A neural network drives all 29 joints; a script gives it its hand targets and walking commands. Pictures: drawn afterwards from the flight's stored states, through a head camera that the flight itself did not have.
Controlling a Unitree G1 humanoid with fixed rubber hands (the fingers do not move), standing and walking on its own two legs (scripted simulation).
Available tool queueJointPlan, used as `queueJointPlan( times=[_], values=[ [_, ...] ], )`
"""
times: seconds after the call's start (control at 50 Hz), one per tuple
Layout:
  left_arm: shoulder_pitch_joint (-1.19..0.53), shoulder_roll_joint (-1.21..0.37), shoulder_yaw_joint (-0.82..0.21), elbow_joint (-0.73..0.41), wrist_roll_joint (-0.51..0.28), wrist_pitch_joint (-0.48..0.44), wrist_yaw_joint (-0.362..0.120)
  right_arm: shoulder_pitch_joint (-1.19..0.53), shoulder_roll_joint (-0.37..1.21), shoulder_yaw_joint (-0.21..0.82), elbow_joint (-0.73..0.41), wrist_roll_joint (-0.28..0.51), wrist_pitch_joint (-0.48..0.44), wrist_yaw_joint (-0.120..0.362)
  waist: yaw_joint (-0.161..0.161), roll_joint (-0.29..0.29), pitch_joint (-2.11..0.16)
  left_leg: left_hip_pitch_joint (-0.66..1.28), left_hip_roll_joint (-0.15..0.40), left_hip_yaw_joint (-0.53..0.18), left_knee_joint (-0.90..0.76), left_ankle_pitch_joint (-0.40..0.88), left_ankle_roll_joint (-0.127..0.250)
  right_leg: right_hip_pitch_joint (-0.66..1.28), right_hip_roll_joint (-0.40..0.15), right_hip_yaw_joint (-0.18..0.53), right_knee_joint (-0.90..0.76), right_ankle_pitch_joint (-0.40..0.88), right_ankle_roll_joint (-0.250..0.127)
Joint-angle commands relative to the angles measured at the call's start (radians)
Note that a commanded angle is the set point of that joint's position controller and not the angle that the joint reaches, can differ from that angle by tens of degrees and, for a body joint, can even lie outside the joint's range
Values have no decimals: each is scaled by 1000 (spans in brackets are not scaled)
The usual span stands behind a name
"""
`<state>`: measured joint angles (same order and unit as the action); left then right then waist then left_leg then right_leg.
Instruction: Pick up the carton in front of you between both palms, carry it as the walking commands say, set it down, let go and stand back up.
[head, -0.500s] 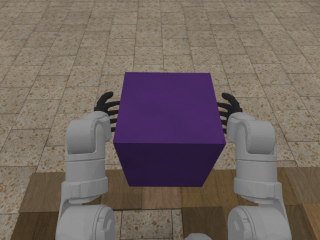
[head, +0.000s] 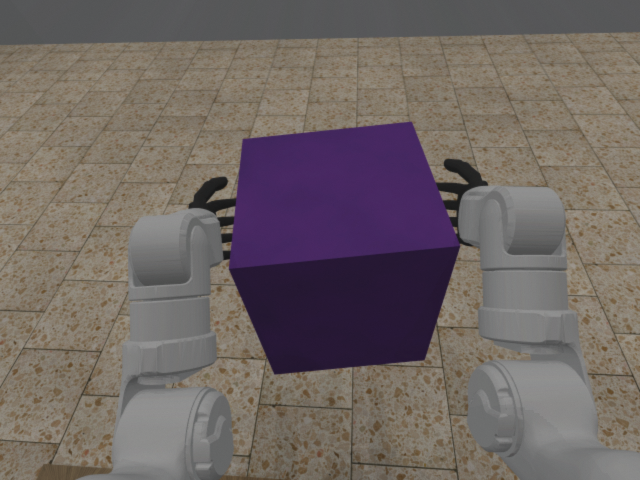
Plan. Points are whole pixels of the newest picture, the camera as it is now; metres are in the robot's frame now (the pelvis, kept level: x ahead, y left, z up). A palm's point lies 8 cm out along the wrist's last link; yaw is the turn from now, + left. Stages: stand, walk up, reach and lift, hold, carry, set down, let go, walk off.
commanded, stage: carry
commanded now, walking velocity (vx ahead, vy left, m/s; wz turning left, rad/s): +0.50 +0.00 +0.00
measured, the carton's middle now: (338, 255) +0.39 +0.01 +0.06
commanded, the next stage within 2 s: none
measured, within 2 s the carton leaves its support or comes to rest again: neither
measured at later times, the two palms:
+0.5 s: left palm (242, 151) +0.66 +0.19 +0.03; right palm (406, 156) +0.63 -0.11 +0.03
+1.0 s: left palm (271, 62) +0.97 +0.17 +0.05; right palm (400, 55) +0.98 -0.13 +0.05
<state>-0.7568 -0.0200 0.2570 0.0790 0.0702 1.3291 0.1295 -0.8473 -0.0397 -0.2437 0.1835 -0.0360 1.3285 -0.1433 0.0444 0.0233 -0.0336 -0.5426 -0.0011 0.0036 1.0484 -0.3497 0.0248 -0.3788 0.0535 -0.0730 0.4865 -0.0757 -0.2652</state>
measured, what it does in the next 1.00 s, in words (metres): goes down: left foot 0.04 m lower, then right foot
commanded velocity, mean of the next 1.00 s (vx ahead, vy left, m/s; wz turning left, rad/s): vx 0.50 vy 0.00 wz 0.00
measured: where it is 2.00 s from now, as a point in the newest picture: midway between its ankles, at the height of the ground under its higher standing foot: (336, 260)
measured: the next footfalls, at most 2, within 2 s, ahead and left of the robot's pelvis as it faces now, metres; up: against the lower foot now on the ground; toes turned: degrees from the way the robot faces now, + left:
left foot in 0.30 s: +0.40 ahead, +0.11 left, -0.04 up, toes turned +4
right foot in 0.84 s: +0.72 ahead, -0.06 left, -0.04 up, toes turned -6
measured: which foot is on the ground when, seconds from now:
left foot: up 0.00-0.28, down 0.30-0.84, up 0.86-1.00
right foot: down 0.00-0.30, up 0.32-0.82, down 0.84-1.00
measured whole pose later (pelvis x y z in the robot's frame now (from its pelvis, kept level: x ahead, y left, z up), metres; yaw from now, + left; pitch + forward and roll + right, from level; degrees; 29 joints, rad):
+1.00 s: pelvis +0.62 +0.01 -0.05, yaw +1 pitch +4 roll +1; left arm -0.61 -0.02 0.19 0.13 0.05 1.21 0.13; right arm -0.65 0.00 -0.19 0.16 -0.05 1.21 -0.12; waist 0.02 0.01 -0.02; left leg -0.52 0.01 0.03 1.17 -0.40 0.02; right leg -0.40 0.01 -0.15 0.49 -0.18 -0.10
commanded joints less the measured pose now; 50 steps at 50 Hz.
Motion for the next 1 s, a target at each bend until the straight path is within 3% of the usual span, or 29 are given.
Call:
queueJointPlan(
  times=[0.0, 0.04, 0.08, 0.12, 0.16, 0.22, 0.26, 0.28, 0.3, 0.32, 0.34, 0.36, 0.38, 0.44, 0.5, 0.56, 0.72, 0.76, 0.78, 0.8, 0.82, 0.84, 0.86, 0.88, 0.9, 0.92, 0.94, 0.98],
  values=[
    [-728, -1102, -587, -83, -470, -22, -257, -525, 1159, 505, -45, 322, -21, 220, 27, -138, -468, -168, 35, -3, -123, 18, -28, 512, -268, 321, -119, 286, 20],
    [-685, -1167, -603, -79, -466, -35, -280, -442, 1185, 498, -39, 266, -38, 222, 25, -134, -447, -166, 40, 19, -228, 108, -42, 525, -275, 299, -135, 405, 40],
    [-644, -1211, -637, -99, -465, -55, -300, -381, 1208, 521, -68, 237, -62, 227, 27, -138, -416, -126, 33, 40, -361, 224, -46, 520, -254, 243, -155, 486, 77],
    [-599, -1224, -684, -133, -470, -78, -313, -336, 1221, 568, -110, 233, -86, 233, 40, -142, -411, -101, 8, 66, -397, 348, -32, 536, -213, 172, -105, 553, 88],
    [-542, -1217, -730, -171, -474, -100, -317, -294, 1215, 617, -170, 236, -103, 236, 58, -140, -375, -120, -1, 70, -491, 469, -17, 578, -180, 149, -61, 507, 88],
    [-462, -1170, -793, -196, -480, -126, -312, -248, 1170, 686, -247, 261, -120, 244, 52, -115, -348, 105, -12, 101, -652, 590, 6, 456, -156, 105, 46, 412, 114],
    [-425, -1135, -816, -185, -483, -133, -306, -201, 1117, 694, -253, 267, -127, 250, -45, -81, -416, 418, -24, 166, -743, 681, 5, 332, -111, 31, 311, 424, 153],
    [-416, -1106, -814, -169, -475, -136, -304, -181, 1089, 691, -249, 269, -128, 257, -90, -16, -436, 625, 45, 120, -680, 680, -17, 136, -82, 15, 505, 194, 180],
    [-409, -1101, -816, -159, -469, -133, -301, -194, 1045, 690, -242, 276, -127, 260, -51, 141, -504, 897, 307, -172, -424, 1152, 36, -159, -33, 37, 698, -480, 214],
    [-384, -1078, -789, -117, -466, -121, -294, -185, 1009, 676, -202, 278, -127, 259, -96, 239, -590, 1027, 417, -438, -487, 920, 189, -343, 13, 102, 890, -538, 238],
    [-366, -1072, -778, -122, -459, -120, -287, -164, 1027, 689, -202, 294, -134, 261, -105, 198, -591, 934, 411, -522, -578, 453, 253, -413, -29, 121, 950, -489, 235],
    [-396, -1080, -778, -141, -457, -126, -280, -207, 1072, 709, -240, 328, -141, 269, -99, 119, -545, 831, 363, -503, -637, 205, 232, -443, -64, 116, 920, -429, 231],
    [-421, -1098, -773, -154, -450, -135, -272, -288, 1111, 736, -285, 368, -149, 276, -84, 60, -499, 723, 335, -464, -675, 189, 210, -429, -92, 109, 880, -377, 236],
    [-463, -1111, -766, -179, -427, -167, -246, -443, 1168, 794, -339, 457, -176, 287, -62, 35, -452, 498, 290, -330, -722, 154, 191, -332, -132, 83, 786, -321, 249],
    [-455, -1075, -749, -149, -398, -198, -221, -455, 1155, 789, -287, 473, -204, 287, -73, 56, -435, 525, 253, -256, -708, 250, 206, -427, -152, 64, 716, -210, 263],
    [-455, -1035, -724, -102, -371, -215, -206, -451, 1133, 762, -210, 466, -226, 286, -91, 50, -416, 606, 237, -204, -677, 442, 202, -511, -153, 45, 615, -143, 262],
    [-559, -1017, -693, -37, -400, -196, -197, -488, 1110, 681, -131, 447, -214, 265, -125, 93, -333, 700, 173, -45, -609, 775, 143, -378, -68, -62, 182, 51, 202],
    [-555, -1018, -676, -21, -406, -176, -198, -477, 1108, 663, -123, 435, -193, 258, -104, 126, -342, 673, 164, 6, -548, 963, 102, -202, -24, -105, 61, 55, 177],
    [-541, -1014, -663, -8, -404, -167, -200, -470, 1108, 654, -120, 430, -182, 257, -73, 139, -388, 657, 156, 35, -449, 1036, 73, -51, 5, -135, 1, 50, 170],
    [-528, -1017, -651, 1, -400, -161, -204, -465, 1109, 650, -115, 426, -173, 258, -23, 106, -465, 572, 136, 88, -279, 963, 38, 191, -3, -138, -58, 94, 165],
    [-501, -1018, -633, 9, -395, -156, -211, -484, 1104, 649, -117, 423, -165, 260, 16, 21, -544, 367, 115, 82, -92, 622, 14, 451, -168, 71, -2, 116, 148],
    [-534, -983, -616, 19, -378, -156, -212, -489, 1154, 653, -99, 423, -153, 262, -14, -244, -666, 10, -24, 53, 178, -42, -31, 777, -471, 542, 30, 267, -25],
    [-487, -1021, -622, 40, -395, -154, -217, -481, 1133, 642, -103, 416, -147, 262, 24, -282, -632, -161, -72, -3, 326, -192, -24, 777, -446, 672, -71, 168, -79],
    [-521, -1045, -625, -4, -405, -157, -224, -518, 1164, 650, -115, 416, -149, 259, 11, -237, -553, -226, -18, -28, 342, -151, -9, 718, -413, 571, -91, 161, -42],
    [-575, -1084, -647, -45, -429, -159, -231, -541, 1170, 650, -141, 412, -153, 254, 0, -123, -519, -217, 15, -29, 284, -102, -4, 639, -393, 488, -102, 175, 0],
    [-634, -1116, -673, -96, -456, -162, -235, -555, 1181, 656, -165, 412, -155, 247, -17, -76, -479, -188, 42, -29, 203, -59, -5, 549, -369, 418, -124, 165, 39],
    [-680, -1134, -691, -137, -480, -163, -237, -562, 1191, 662, -186, 415, -157, 239, -27, -79, -474, -142, 58, -26, 141, -36, -6, 492, -350, 367, -146, 106, 63],
    [-705, -1136, -709, -187, -503, -164, -239, -554, 1192, 677, -219, 414, -162, 223, -32, -108, -478, -99, 55, 8, 49, -20, -14, 457, -326, 288, -176, 104, 73]
  ],
)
